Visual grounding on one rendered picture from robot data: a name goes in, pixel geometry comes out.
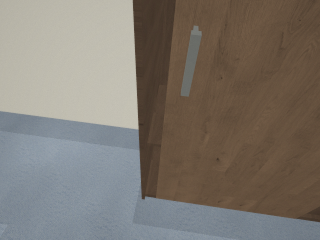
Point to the handle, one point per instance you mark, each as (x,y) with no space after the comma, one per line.
(193,49)

